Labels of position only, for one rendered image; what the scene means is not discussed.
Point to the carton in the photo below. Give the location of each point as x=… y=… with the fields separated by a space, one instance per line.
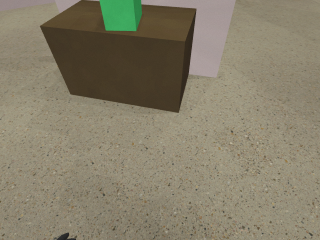
x=121 y=15

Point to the pedestal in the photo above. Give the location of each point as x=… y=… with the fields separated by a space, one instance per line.
x=148 y=67

